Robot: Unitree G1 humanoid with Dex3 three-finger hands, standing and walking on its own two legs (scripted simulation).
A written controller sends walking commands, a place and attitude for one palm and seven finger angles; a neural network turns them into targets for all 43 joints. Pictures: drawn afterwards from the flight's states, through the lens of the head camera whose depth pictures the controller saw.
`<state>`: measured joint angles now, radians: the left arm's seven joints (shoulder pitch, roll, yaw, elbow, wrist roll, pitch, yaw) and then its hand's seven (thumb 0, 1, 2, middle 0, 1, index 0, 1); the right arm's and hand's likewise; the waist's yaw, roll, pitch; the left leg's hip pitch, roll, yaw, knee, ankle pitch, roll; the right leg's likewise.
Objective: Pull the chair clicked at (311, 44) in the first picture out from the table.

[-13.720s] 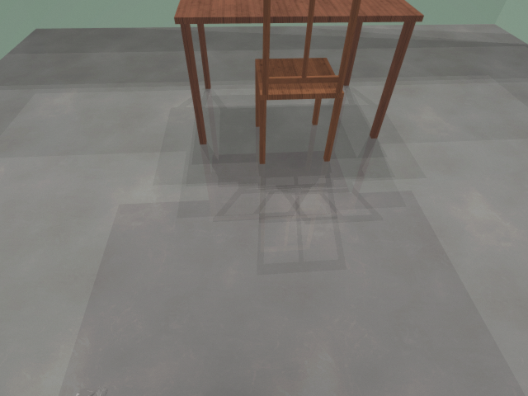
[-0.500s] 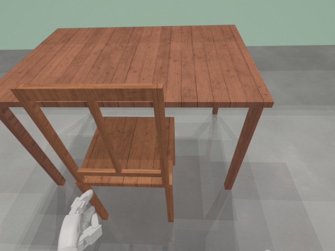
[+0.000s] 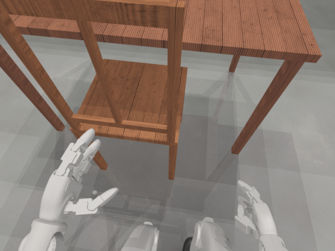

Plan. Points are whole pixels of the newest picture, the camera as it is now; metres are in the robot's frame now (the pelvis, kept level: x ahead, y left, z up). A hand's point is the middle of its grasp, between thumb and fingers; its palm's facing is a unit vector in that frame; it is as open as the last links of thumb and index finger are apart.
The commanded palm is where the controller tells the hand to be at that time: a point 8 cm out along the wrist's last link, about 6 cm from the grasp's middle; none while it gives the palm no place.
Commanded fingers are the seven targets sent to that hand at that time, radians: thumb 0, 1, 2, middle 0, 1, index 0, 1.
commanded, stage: raise the hand toward the chair's back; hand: left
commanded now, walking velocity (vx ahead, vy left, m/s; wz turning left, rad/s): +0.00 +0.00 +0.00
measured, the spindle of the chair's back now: (105, 84) +0.51 +0.23 +0.05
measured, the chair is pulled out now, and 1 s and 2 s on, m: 0.00 0.00 0.00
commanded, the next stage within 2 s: aim the fingers beside a spindle in 1.40 s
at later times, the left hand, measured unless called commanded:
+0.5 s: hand (85, 181) +0.24 +0.20 +0.06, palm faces -0.08 -1.00 -0.05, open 15.8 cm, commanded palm +0.22 +0.26 +0.07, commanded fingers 0.00 -0.50 0.30 -0.06 -0.08 -0.06 -0.08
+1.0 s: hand (72, 158) +0.28 +0.23 +0.07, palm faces -0.04 -1.00 -0.06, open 16.9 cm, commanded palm +0.25 +0.28 +0.08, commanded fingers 0.00 -0.50 0.30 -0.06 -0.08 -0.06 -0.08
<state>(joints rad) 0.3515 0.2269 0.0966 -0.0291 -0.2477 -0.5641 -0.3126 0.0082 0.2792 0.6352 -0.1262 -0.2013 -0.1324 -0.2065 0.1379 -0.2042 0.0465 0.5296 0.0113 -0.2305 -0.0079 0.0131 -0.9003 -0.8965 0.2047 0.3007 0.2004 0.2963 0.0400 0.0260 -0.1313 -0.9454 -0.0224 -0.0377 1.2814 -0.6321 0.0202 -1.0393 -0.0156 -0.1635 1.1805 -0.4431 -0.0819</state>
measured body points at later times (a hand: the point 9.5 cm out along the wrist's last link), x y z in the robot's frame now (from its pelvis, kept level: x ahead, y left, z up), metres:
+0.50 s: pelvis +0.02 +0.02 +0.02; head +0.09 +0.03 +0.46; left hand +0.24 +0.25 +0.06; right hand +0.21 -0.23 -0.04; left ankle -0.01 +0.11 -0.63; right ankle +0.07 -0.08 -0.63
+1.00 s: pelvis +0.03 +0.03 +0.03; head +0.11 +0.04 +0.48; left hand +0.28 +0.29 +0.08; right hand +0.19 -0.22 -0.05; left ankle -0.01 +0.11 -0.63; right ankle +0.07 -0.08 -0.63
